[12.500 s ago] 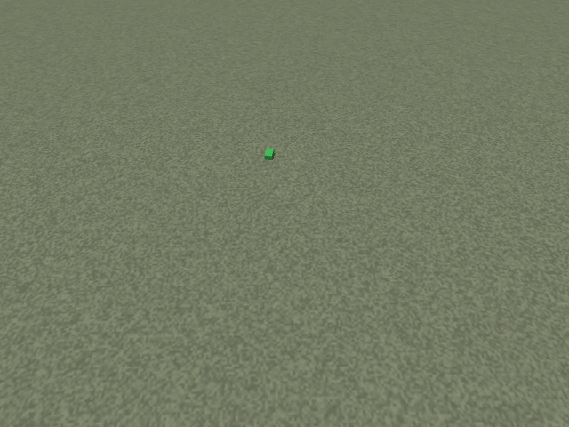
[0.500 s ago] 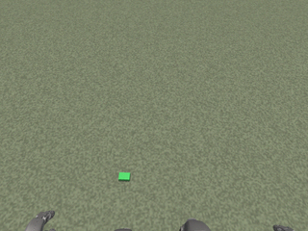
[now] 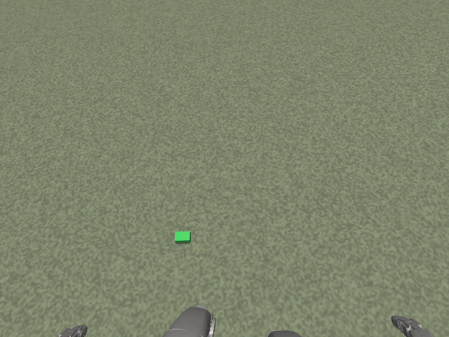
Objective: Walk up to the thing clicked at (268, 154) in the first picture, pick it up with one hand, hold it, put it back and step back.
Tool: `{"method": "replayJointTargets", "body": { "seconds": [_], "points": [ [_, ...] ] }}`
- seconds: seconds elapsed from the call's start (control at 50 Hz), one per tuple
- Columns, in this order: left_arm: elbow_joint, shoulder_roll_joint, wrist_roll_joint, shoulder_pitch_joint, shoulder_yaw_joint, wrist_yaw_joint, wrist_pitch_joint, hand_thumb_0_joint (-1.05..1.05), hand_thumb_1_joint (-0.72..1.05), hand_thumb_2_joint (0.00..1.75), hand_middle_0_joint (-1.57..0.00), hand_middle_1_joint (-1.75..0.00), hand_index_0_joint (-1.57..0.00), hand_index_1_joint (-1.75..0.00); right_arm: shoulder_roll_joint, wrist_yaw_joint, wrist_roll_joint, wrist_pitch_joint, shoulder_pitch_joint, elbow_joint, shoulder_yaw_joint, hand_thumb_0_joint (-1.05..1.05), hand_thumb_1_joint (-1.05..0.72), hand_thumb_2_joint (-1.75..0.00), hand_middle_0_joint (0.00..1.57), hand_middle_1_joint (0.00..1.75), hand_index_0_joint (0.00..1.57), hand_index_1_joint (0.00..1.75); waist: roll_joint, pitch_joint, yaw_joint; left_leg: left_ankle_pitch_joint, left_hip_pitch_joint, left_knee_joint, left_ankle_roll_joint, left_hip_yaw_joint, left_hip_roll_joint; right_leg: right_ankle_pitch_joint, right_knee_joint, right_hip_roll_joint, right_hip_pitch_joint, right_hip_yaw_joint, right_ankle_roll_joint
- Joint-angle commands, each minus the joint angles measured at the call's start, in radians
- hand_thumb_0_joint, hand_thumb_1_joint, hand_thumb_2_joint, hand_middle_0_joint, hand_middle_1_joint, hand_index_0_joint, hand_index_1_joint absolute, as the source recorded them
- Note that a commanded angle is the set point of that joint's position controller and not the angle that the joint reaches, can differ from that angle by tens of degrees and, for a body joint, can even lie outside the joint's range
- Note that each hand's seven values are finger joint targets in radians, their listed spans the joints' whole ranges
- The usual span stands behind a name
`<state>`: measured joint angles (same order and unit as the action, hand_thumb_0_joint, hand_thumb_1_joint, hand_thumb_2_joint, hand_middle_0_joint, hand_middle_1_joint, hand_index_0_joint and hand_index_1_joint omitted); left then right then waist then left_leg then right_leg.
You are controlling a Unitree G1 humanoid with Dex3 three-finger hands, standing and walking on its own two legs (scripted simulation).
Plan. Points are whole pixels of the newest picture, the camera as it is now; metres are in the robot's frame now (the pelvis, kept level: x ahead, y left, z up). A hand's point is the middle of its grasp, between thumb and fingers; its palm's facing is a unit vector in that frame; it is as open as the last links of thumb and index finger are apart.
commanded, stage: walk up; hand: left
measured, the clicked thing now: (182, 237) +0.55 +0.24 -0.75
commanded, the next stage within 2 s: stand in 1.74 s
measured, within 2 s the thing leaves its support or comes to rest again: neither
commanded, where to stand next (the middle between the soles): +0.17 +0.02 m, yaw +3 degrees
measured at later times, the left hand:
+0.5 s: hand out of the picture -0.09 +0.28 -0.15, palm faces +0.04 -0.93 -0.36, open 7.4 cm
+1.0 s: hand out of the picture -0.13 +0.25 -0.14, palm faces +0.06 -0.92 -0.39, open 7.4 cm
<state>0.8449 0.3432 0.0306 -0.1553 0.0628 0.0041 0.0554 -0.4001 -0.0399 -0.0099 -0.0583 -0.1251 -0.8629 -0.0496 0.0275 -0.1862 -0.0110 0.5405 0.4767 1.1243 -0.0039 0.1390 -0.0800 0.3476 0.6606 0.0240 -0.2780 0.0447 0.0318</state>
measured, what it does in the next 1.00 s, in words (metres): walks backwards: left foot, then right foot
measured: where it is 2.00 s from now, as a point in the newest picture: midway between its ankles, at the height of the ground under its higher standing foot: outside the picture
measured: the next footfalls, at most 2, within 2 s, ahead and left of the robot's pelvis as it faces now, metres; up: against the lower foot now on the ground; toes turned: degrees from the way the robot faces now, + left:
left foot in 0.26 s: -0.06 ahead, +0.13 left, +0.00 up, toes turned +3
right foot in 0.60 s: -0.12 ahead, -0.15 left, +0.00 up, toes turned +2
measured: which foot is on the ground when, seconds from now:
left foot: up 0.00-0.24, down 0.26-0.64, up 0.66-0.90, down 0.92-1.00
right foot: down 0.00-0.26, up 0.28-0.58, down 0.60-1.00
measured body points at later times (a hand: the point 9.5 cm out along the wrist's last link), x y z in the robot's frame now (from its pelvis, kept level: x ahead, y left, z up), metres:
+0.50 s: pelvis -0.14 +0.00 +0.01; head -0.10 +0.03 +0.45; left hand -0.09 +0.32 -0.13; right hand -0.01 -0.30 -0.09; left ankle -0.10 +0.12 -0.72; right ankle -0.18 -0.15 -0.66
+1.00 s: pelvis -0.19 -0.02 +0.00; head -0.16 -0.02 +0.45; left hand -0.14 +0.30 -0.11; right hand -0.10 -0.32 -0.12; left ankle -0.17 +0.10 -0.72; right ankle -0.21 -0.15 -0.71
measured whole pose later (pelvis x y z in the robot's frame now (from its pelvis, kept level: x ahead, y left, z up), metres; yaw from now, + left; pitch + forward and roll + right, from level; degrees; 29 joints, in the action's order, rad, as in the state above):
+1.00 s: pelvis -0.19 -0.02 +0.00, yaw +3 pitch -3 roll +1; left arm 0.92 0.38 0.01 -0.21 0.05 0.00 0.00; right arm -0.35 0.02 0.02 0.01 -0.22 -0.94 -0.06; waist -0.01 -0.11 -0.02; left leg 0.27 0.25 0.58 0.01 0.02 -0.02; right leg 0.50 0.78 -0.03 -0.24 0.02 0.02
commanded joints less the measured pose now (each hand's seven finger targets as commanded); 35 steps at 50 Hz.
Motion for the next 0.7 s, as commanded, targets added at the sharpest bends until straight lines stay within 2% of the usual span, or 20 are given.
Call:
{"method": "replayJointTargets", "body": {
  "seconds": [0.0, 0.1, 0.16, 0.2, 0.22, 0.24, 0.26, 0.28, 0.32, 0.34, 0.42, 0.48, 0.52, 0.56, 0.58, 0.6, 0.62, 0.64, 0.66, 0.68],
  "points": [
    [-0.138, 0.238, 0.003, 0.034, 0.079, -0.033, -0.030, 0.00, 0.90, 0.90, -0.20, -0.30, -0.20, -0.30, -0.183, -0.019, 0.008, 0.032, -0.083, 0.052, -0.039, 0.00, -0.90, -0.90, 0.20, 0.30, 0.20, 0.30, -0.158, 0.194, -0.008, 0.003, 0.022, 0.092, -0.017, 0.005, -0.032, -0.707, -0.151, -0.230, 0.120, 0.172, 0.185],
    [-0.150, 0.249, 0.005, -0.049, 0.080, -0.045, -0.023, 0.00, 0.90, 0.90, -0.20, -0.30, -0.20, -0.30, -0.165, -0.014, 0.022, 0.043, -0.055, 0.086, -0.040, 0.00, -0.90, -0.90, 0.20, 0.30, 0.20, 0.30, -0.212, 0.232, -0.058, 0.026, 0.010, -0.198, -0.022, -0.058, 0.029, -0.762, -0.112, -0.288, 0.257, 0.211, 0.217],
    [-0.170, 0.264, -0.001, -0.004, 0.075, -0.038, -0.016, 0.00, 0.90, 0.90, -0.20, -0.30, -0.20, -0.30, -0.169, 0.000, 0.028, 0.041, -0.105, 0.069, -0.049, 0.00, -0.90, -0.90, 0.20, 0.30, 0.20, 0.30, -0.226, 0.244, -0.021, -0.048, -0.125, -0.381, -0.001, -0.120, 0.044, -0.612, -0.109, -0.269, 0.150, 0.209, 0.179],
    [-0.186, 0.270, -0.008, 0.060, 0.068, -0.031, -0.006, 0.00, 0.90, 0.90, -0.20, -0.30, -0.20, -0.30, -0.172, 0.008, 0.033, 0.044, -0.184, 0.044, -0.058, 0.00, -0.90, -0.90, 0.20, 0.30, 0.20, 0.30, -0.188, 0.259, 0.035, -0.256, -0.278, -0.624, 0.027, -0.139, 0.057, -0.439, -0.050, -0.243, 0.042, 0.185, 0.119],
    [-0.182, 0.237, -0.011, 0.033, 0.057, -0.028, -0.001, 0.00, 0.90, 0.90, -0.20, -0.30, -0.20, -0.30, -0.200, 0.008, 0.044, 0.050, -0.161, 0.052, -0.069, 0.00, -0.90, -0.90, 0.20, 0.30, 0.20, 0.30, -0.077, 0.255, 0.028, -0.330, -0.314, -0.721, 0.064, 0.003, 0.140, -0.292, 0.034, -0.170, -0.037, 0.148, 0.066],
    [-0.185, 0.184, -0.017, 0.007, 0.046, -0.027, -0.002, 0.00, 0.90, 0.90, -0.20, -0.30, -0.20, -0.30, -0.286, 0.011, 0.061, 0.051, -0.119, 0.073, -0.086, 0.00, -0.90, -0.90, 0.20, 0.30, 0.20, 0.30, 0.160, 0.237, 0.012, -0.513, -0.369, -0.769, 0.158, 0.297, 0.362, 0.045, 0.244, 0.008, -0.227, 0.056, 0.004],
    [-0.182, 0.230, -0.012, 0.066, 0.072, -0.043, -0.001, 0.00, 0.90, 0.90, -0.20, -0.30, -0.20, -0.30, -0.356, 0.019, 0.049, 0.050, -0.095, 0.092, -0.097, 0.00, -0.90, -0.90, 0.20, 0.30, 0.20, 0.30, 0.180, 0.237, 0.059, -0.639, -0.210, -0.787, 0.307, 0.406, 0.518, 0.336, 0.459, 0.076, -0.168, 0.085, -0.017],
    [-0.159, 0.243, -0.004, 0.068, 0.080, -0.049, 0.005, 0.00, 0.90, 0.90, -0.20, -0.30, -0.20, -0.30, -0.327, 0.015, 0.050, 0.051, -0.059, 0.091, -0.097, 0.00, -0.90, -0.90, 0.20, 0.30, 0.20, 0.30, 0.097, 0.206, 0.043, -0.620, -0.131, -0.789, 0.313, 0.373, 0.507, 0.322, 0.590, 0.088, -0.143, 0.169, -0.011],
    [-0.113, 0.228, -0.021, -0.013, 0.079, -0.044, 0.009, 0.00, 0.90, 0.90, -0.20, -0.30, -0.20, -0.30, -0.240, 0.004, 0.054, 0.054, 0.059, 0.108, -0.063, 0.00, -0.90, -0.90, 0.20, 0.30, 0.20, 0.30, 0.048, 0.148, -0.037, -0.649, -0.157, -0.756, 0.241, 0.160, 0.382, 0.212, 0.694, 0.097, -0.207, 0.188, -0.013],
    [-0.096, 0.238, -0.019, -0.055, 0.085, -0.038, 0.010, 0.00, 0.90, 0.90, -0.20, -0.30, -0.20, -0.30, -0.234, 0.000, 0.049, 0.057, 0.062, 0.118, -0.065, 0.00, -0.90, -0.90, 0.20, 0.30, 0.20, 0.30, 0.092, 0.137, -0.048, -0.646, -0.178, -0.733, 0.234, 0.122, 0.370, 0.173, 0.707, 0.086, -0.214, 0.166, -0.022],
    [-0.074, 0.220, -0.007, -0.068, 0.076, -0.012, -0.016, 0.00, 0.90, 0.90, -0.20, -0.30, -0.20, -0.30, -0.203, 0.007, 0.047, 0.066, -0.019, 0.101, -0.070, 0.00, -0.90, -0.90, 0.20, 0.30, 0.20, 0.30, 0.110, 0.179, 0.017, -0.329, -0.331, -0.748, 0.214, 0.068, 0.301, 0.128, 0.431, 0.051, -0.195, 0.092, -0.059],
    [-0.058, 0.224, -0.008, -0.058, 0.063, 0.003, -0.039, 0.00, 0.90, 0.90, -0.20, -0.30, -0.20, -0.30, -0.234, 0.021, 0.054, 0.064, -0.040, 0.098, -0.076, 0.00, -0.90, -0.90, 0.20, 0.30, 0.20, 0.30, 0.176, 0.200, 0.051, -0.069, -0.349, -0.769, 0.217, 0.071, 0.307, 0.202, 0.129, 0.013, -0.098, 0.011, -0.060],
    [-0.004, 0.221, -0.007, -0.130, 0.066, 0.003, -0.050, 0.00, 0.90, 0.90, -0.20, -0.30, -0.20, -0.30, -0.257, 0.030, 0.062, 0.049, -0.029, 0.101, -0.084, 0.00, -0.90, -0.90, 0.20, 0.30, 0.20, 0.30, 0.221, 0.200, 0.030, 0.004, -0.242, -0.777, 0.203, 0.057, 0.307, 0.224, -0.016, 0.012, 0.046, -0.057, -0.032],
    [0.068, 0.209, -0.004, -0.244, 0.072, -0.004, -0.068, 0.00, 0.90, 0.90, -0.20, -0.30, -0.20, -0.30, -0.236, 0.035, 0.052, 0.035, 0.004, 0.104, -0.073, 0.00, -0.90, -0.90, 0.20, 0.30, 0.20, 0.30, 0.135, 0.174, -0.035, -0.021, -0.133, -0.649, 0.151, -0.009, 0.258, 0.031, -0.290, 0.018, 0.186, -0.067, -0.001],
    [0.069, 0.249, 0.010, -0.243, 0.084, -0.009, -0.077, 0.00, 0.90, 0.90, -0.20, -0.30, -0.20, -0.30, -0.178, 0.036, 0.044, 0.034, -0.016, 0.110, -0.057, 0.00, -0.90, -0.90, 0.20, 0.30, 0.20, 0.30, 0.006, 0.162, -0.027, -0.011, -0.021, -0.507, 0.093, -0.052, 0.202, 0.087, -0.340, -0.045, 0.235, 0.088, 0.025],
    [0.034, 0.320, 0.022, -0.201, 0.099, -0.014, -0.089, 0.00, 0.90, 0.90, -0.20, -0.30, -0.20, -0.30, -0.099, 0.039, 0.029, 0.039, 0.002, 0.131, -0.030, 0.00, -0.90, -0.90, 0.20, 0.30, 0.20, 0.30, -0.192, 0.123, -0.035, 0.019, 0.141, -0.369, 0.007, -0.086, 0.064, 0.304, -0.434, -0.271, 0.179, 0.468, 0.097],
    [0.000, 0.404, 0.025, -0.111, 0.107, -0.014, -0.086, 0.00, 0.90, 0.90, -0.20, -0.30, -0.20, -0.30, -0.170, 0.024, 0.029, 0.039, 0.061, 0.116, -0.055, 0.00, -0.90, -0.90, 0.20, 0.30, 0.20, 0.30, -0.178, 0.052, -0.060, 0.042, 0.006, -0.239, -0.006, 0.038, 0.074, 0.406, -0.470, -0.422, -0.134, 0.585, 0.221],
    [-0.018, 0.344, 0.015, -0.043, 0.096, -0.015, -0.096, 0.00, 0.90, 0.90, -0.20, -0.30, -0.20, -0.30, -0.189, 0.028, 0.022, 0.042, 0.041, 0.094, -0.060, 0.00, -0.90, -0.90, 0.20, 0.30, 0.20, 0.30, -0.088, -0.008, -0.023, -0.036, -0.027, -0.197, -0.006, 0.073, 0.097, 0.354, -0.449, -0.384, -0.161, 0.490, 0.205],
    [-0.018, 0.296, 0.008, 0.006, 0.082, -0.018, -0.105, 0.00, 0.90, 0.90, -0.20, -0.30, -0.20, -0.30, -0.170, 0.033, 0.012, 0.049, -0.006, 0.061, -0.056, 0.00, -0.90, -0.90, 0.20, 0.30, 0.20, 0.30, -0.056, 0.002, 0.011, -0.105, -0.006, -0.197, -0.004, 0.066, 0.060, 0.160, -0.398, -0.292, -0.072, 0.340, 0.147],
    [-0.018, 0.290, 0.012, 0.009, 0.080, -0.021, -0.109, 0.00, 0.90, 0.90, -0.20, -0.30, -0.20, -0.30, -0.158, 0.032, 0.007, 0.055, -0.029, 0.048, -0.049, 0.00, -0.90, -0.90, 0.20, 0.30, 0.20, 0.30, -0.121, 0.037, 0.021, -0.120, -0.010, -0.215, -0.008, 0.028, 0.057, 0.025, -0.376, -0.263, -0.015, 0.275, 0.131]
  ]
}}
